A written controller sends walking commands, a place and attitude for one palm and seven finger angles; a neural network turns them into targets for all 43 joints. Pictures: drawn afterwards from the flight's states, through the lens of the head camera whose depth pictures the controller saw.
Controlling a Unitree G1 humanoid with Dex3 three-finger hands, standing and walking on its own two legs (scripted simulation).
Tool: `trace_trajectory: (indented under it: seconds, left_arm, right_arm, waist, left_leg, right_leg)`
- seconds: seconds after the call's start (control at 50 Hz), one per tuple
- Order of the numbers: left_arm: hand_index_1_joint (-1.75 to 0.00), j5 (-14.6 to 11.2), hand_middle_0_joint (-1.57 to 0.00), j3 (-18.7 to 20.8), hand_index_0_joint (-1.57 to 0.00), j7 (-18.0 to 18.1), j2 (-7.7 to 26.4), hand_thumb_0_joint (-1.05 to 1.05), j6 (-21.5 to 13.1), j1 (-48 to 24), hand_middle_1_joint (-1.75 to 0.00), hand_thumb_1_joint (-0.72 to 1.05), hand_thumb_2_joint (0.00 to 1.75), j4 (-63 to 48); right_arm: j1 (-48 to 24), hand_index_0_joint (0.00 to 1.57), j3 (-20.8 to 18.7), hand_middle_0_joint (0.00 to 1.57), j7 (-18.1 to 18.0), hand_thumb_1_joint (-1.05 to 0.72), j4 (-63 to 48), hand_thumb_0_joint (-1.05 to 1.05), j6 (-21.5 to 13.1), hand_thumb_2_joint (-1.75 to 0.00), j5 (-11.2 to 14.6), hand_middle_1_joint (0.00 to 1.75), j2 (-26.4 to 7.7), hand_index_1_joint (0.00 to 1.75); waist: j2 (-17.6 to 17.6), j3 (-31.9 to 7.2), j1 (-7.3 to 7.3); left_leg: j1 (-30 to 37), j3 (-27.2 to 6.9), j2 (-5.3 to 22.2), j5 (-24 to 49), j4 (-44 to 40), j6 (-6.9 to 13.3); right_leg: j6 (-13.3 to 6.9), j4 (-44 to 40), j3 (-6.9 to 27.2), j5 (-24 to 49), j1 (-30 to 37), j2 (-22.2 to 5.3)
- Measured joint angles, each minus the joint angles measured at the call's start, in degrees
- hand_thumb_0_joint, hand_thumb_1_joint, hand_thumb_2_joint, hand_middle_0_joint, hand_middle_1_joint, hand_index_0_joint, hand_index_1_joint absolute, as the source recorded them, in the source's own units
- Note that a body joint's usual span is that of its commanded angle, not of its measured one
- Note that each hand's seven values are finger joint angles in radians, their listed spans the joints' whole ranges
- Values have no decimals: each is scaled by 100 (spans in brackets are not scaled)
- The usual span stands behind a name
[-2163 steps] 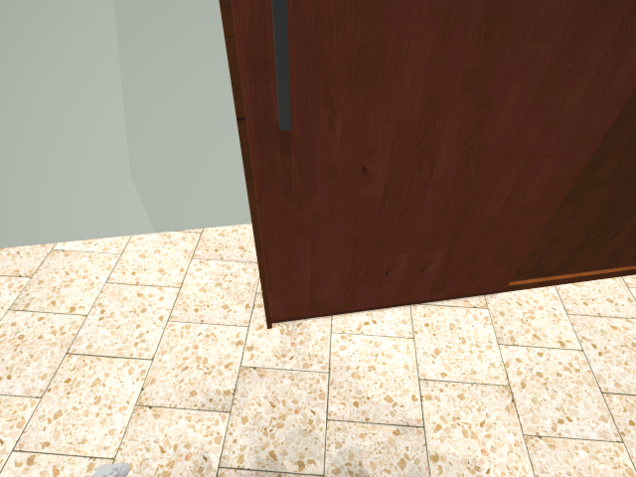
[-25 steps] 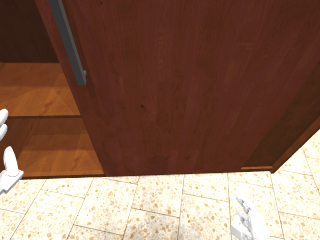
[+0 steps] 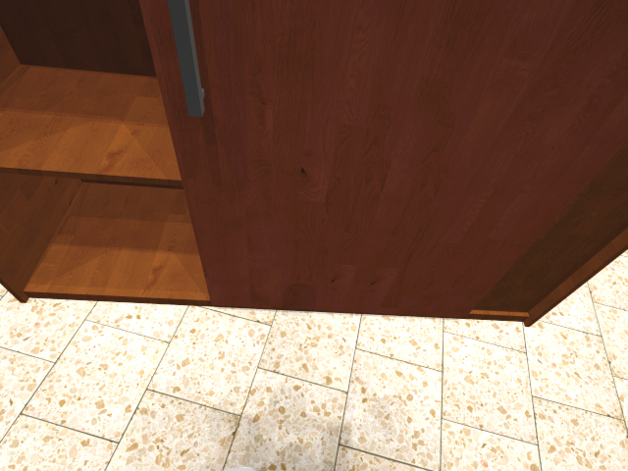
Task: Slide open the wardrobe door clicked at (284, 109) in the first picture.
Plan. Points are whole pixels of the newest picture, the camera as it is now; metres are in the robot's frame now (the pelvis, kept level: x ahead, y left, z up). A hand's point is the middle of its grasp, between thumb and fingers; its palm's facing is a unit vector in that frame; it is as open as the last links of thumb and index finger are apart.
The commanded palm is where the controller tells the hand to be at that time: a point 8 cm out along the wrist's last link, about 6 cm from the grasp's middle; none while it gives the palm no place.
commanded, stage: let the arm hang, fingers relaxed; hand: left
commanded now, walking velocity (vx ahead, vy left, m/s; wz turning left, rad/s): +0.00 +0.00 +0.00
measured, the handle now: (182, 0) +0.65 +0.24 +0.24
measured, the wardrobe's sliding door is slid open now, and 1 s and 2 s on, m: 0.62 0.62 0.62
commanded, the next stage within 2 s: look to check the result in 0.70 s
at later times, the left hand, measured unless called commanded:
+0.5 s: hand out of the picture +0.06 +0.22 -0.16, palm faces -0.04 -0.96 -0.26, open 7.4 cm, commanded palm none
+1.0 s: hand out of the picture +0.10 +0.21 -0.15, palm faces -0.04 -0.96 -0.29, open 7.4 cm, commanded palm none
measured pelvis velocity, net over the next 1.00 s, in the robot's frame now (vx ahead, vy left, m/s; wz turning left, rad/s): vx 0.04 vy -0.01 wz -0.02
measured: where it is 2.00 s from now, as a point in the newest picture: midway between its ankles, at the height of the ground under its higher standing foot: outside the picture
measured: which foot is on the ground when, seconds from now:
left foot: down 0.00-1.00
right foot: down 0.00-1.00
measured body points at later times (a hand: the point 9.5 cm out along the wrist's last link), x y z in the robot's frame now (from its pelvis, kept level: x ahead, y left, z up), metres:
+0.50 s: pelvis +0.01 +0.01 +0.01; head +0.02 +0.01 +0.46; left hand +0.06 +0.27 -0.14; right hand +0.04 -0.25 -0.14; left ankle +0.05 +0.10 -0.73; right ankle +0.02 -0.11 -0.73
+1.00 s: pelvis +0.04 -0.01 +0.02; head +0.06 -0.01 +0.46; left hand +0.10 +0.26 -0.13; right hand +0.10 -0.28 -0.13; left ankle +0.05 +0.10 -0.73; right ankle +0.02 -0.11 -0.73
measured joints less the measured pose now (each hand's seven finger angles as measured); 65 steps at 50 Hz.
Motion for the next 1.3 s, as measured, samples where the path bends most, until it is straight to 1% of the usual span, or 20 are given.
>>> trace_trajectory:
  seconds: [0.12,0.22,0.3,0.42,0.56,0.74,1.08,1.3]
  left_arm:
    - [-30,-6,-20,57,-20,-21,59,1,-103,161,-30,94,90,604]
    - [-30,8,-20,112,-20,-3,133,1,-171,123,-30,92,90,858]
    - [-30,5,-20,138,-20,18,187,1,-211,-19,-30,92,90,936]
    - [-30,-4,-20,122,-20,25,190,1,-259,-365,-30,91,90,950]
    - [-30,-31,-20,52,-20,17,89,1,-363,-765,-30,91,90,922]
    - [-30,-47,-20,24,-20,6,23,0,-394,-957,-30,91,90,1013]
    - [-30,-54,-20,77,-20,11,354,1,-413,-875,-30,91,90,1188]
    - [-30,-62,-20,67,-20,1,462,1,-435,-983,-30,91,90,1174]
  right_arm:
    - [236,20,-76,20,-58,-91,352,1,-2,-90,38,29,45,30]
    - [149,20,-131,21,-65,-91,456,1,-62,-90,50,29,16,30]
    - [6,20,-156,21,-56,-91,505,1,-103,-90,48,29,-10,30]
    - [-176,20,-145,21,-48,-91,610,0,-160,-90,46,29,-34,30]
    - [-387,20,-100,20,-55,-91,755,0,-244,-90,69,29,-111,30]
    - [-627,20,-77,20,-72,-91,865,0,-287,-90,87,29,-193,30]
    - [-846,20,-80,21,-65,-91,959,0,-265,-90,111,29,-400,30]
    - [-943,20,-85,21,-69,-91,970,0,-257,-90,115,29,-564,30]
  waist:
    - [261,-64,76]
    - [475,-138,80]
    - [552,-199,65]
    - [486,-271,38]
    - [364,-235,15]
    - [327,-180,-9]
    - [407,-98,61]
    - [363,-130,54]
  left_leg:
    - [138,16,-27,130,-252,45]
    - [249,84,-69,218,-444,72]
    - [286,123,-78,225,-485,76]
    - [399,169,-94,212,-594,76]
    - [604,170,-111,256,-844,58]
    - [877,159,-107,260,-1080,15]
    - [1171,134,-21,232,-1317,-100]
    - [1306,122,54,227,-1412,-181]
  right_leg:
    - [24,-310,14,172,158,-10]
    - [35,-392,89,209,201,-47]
    - [39,-389,130,202,205,-57]
    - [74,-432,180,181,271,-73]
    - [91,-647,185,212,457,-79]
    - [72,-863,178,202,721,-62]
    - [-28,-1105,161,168,1012,38]
    - [-100,-1224,155,173,1153,120]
